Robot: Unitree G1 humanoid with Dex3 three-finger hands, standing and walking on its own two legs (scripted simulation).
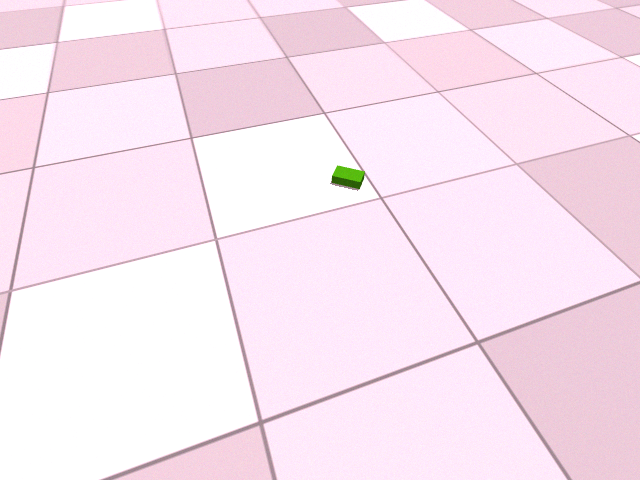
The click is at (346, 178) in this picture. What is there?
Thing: flat box
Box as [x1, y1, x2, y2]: [332, 165, 364, 188]
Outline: 337,165 332,175 332,182 359,188 363,179 364,171
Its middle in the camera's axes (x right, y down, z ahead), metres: +0.13 -0.32 +1.89
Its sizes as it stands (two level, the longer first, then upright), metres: 0.143 0.085 0.044
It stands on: the floor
